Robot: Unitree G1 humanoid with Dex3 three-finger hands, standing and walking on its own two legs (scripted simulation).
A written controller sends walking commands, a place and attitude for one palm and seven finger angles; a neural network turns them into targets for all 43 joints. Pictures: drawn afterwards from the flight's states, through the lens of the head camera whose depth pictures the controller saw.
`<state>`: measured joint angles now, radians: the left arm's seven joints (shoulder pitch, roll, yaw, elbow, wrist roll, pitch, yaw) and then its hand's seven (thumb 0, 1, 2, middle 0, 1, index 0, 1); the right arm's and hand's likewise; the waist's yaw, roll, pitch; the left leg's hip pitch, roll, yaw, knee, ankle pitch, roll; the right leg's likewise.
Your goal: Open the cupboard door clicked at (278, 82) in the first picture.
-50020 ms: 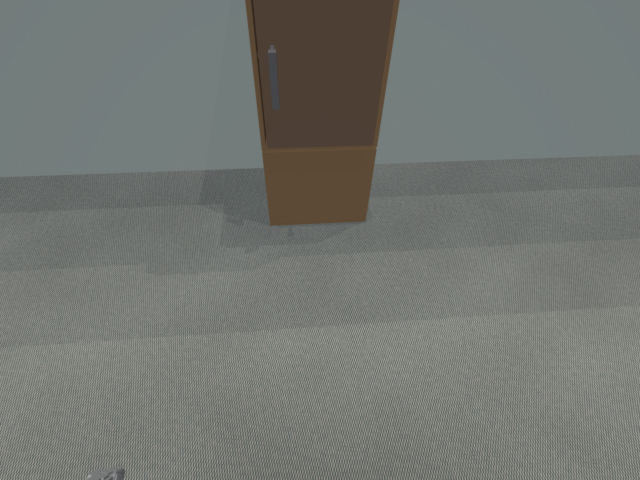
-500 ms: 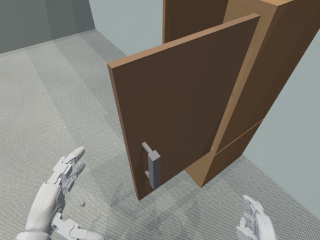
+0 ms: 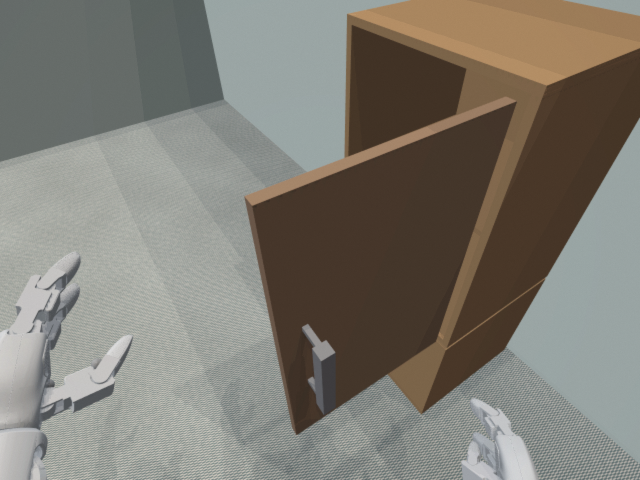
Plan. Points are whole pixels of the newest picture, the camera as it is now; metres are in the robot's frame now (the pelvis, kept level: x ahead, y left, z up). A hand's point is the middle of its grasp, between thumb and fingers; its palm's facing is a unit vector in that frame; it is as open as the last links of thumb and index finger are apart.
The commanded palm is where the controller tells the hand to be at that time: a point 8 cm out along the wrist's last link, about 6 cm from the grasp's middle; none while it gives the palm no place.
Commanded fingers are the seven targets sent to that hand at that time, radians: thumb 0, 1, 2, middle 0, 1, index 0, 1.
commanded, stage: draw the hand back to the body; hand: left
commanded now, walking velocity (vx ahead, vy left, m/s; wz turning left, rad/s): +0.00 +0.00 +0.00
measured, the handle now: (317, 370) +0.30 +0.05 -0.07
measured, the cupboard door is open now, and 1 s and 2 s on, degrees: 89 89 89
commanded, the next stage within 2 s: step back with the hand held close in 0.48 s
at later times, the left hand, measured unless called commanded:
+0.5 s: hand (84, 355) +0.18 +0.24 +0.16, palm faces +0.43 -0.81 -0.41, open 7.5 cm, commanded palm +0.13 +0.28 +0.18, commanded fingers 0.00 0.90 0.90 -0.20 -0.30 -0.20 -0.30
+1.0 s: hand (62, 374) +0.16 +0.25 +0.16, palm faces +0.33 -0.79 -0.52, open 7.4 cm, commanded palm +0.10 +0.30 +0.18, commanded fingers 0.00 0.90 0.90 -0.20 -0.30 -0.20 -0.30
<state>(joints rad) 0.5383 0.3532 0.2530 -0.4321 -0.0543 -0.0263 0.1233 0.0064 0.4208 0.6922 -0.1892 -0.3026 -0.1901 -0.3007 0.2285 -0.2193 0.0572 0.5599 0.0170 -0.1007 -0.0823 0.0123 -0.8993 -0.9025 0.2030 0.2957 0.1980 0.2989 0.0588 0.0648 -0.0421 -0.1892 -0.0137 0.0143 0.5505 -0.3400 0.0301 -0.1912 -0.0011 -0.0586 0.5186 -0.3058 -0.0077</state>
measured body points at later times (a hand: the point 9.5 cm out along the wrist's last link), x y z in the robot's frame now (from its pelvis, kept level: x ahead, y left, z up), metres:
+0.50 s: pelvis -0.01 -0.02 +0.01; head -0.03 -0.03 +0.46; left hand +0.15 +0.28 +0.18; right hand +0.17 -0.24 -0.07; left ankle -0.03 +0.10 -0.73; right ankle -0.02 -0.11 -0.73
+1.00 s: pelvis -0.05 +0.00 +0.01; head -0.03 +0.00 +0.46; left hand +0.14 +0.29 +0.19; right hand +0.12 -0.26 -0.07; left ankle -0.03 +0.10 -0.73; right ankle -0.02 -0.11 -0.73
